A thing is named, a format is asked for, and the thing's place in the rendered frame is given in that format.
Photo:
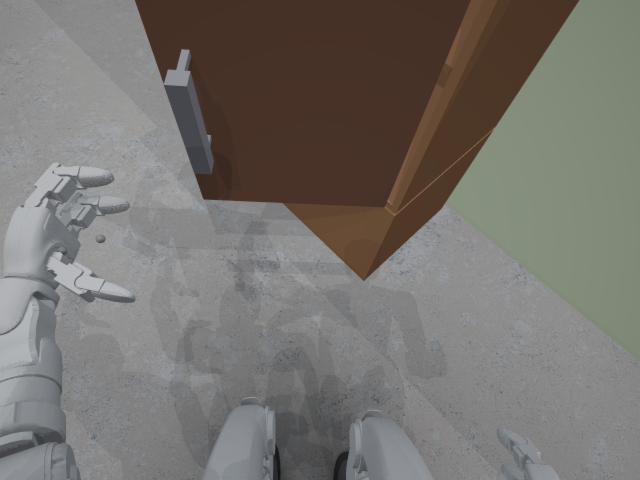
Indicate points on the left robot hand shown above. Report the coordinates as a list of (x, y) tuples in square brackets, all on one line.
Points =
[(35, 233)]

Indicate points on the right robot shin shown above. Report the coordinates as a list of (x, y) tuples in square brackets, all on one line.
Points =
[(350, 472)]

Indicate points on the robot left forearm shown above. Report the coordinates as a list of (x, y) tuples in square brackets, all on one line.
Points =
[(30, 366)]

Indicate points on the handle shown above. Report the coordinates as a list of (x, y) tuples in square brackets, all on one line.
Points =
[(183, 99)]

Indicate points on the robot left upper arm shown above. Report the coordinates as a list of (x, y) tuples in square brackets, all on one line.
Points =
[(49, 461)]

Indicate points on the right robot hand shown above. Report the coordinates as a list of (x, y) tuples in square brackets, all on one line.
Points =
[(527, 457)]

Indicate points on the robot left thigh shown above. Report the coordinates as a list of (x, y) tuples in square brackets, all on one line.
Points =
[(247, 437)]

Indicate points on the cupboard door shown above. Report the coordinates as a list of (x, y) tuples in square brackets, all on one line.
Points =
[(306, 101)]

